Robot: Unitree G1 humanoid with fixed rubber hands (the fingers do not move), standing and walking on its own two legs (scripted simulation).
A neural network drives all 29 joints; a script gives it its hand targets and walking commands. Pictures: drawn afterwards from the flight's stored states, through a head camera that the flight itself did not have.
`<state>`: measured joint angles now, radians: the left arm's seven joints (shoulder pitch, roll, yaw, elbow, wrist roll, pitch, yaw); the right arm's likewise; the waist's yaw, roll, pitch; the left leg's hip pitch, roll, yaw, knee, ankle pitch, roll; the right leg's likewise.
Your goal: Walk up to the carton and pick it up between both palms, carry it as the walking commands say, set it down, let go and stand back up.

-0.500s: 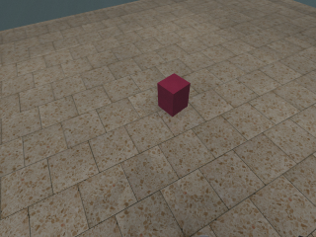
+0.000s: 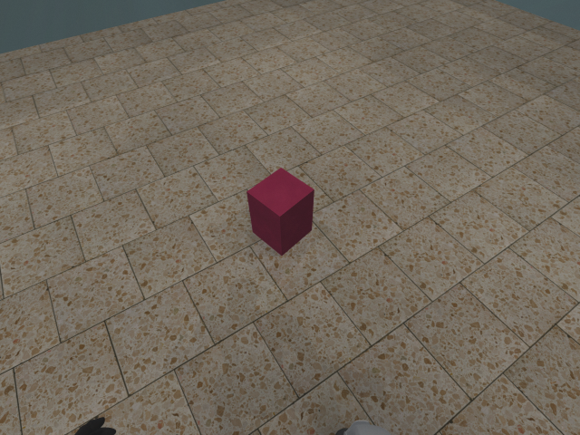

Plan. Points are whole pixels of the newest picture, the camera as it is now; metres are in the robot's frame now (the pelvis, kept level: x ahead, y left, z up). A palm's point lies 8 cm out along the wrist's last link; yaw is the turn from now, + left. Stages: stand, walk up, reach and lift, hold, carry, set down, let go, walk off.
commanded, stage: walk up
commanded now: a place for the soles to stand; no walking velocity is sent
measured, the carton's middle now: (281, 212) +1.01 +0.03 -0.63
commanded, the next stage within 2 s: none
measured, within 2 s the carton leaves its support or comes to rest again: neither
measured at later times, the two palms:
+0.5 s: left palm (106, 367) +0.26 +0.30 -0.10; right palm (538, 338) +0.27 -0.37 -0.08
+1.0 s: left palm (130, 288) +0.38 +0.29 -0.08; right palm (454, 193) +0.59 -0.35 -0.09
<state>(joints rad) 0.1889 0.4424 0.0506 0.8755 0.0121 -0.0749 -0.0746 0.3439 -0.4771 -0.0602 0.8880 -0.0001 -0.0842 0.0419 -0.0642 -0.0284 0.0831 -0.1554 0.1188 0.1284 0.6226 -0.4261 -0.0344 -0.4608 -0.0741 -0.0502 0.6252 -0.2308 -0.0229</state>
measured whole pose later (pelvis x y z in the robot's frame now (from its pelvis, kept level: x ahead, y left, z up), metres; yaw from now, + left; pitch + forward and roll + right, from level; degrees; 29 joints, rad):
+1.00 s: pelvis +0.42 -0.06 +0.00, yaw +7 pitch -1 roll +0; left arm 0.38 0.48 0.04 0.84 -0.01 -0.09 -0.01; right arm 0.17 -0.45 -0.04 0.82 -0.02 -0.04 0.08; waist 0.05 0.02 0.09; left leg -0.43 0.05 0.07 0.61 -0.22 0.05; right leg -0.14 -0.06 -0.17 0.61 -0.44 -0.01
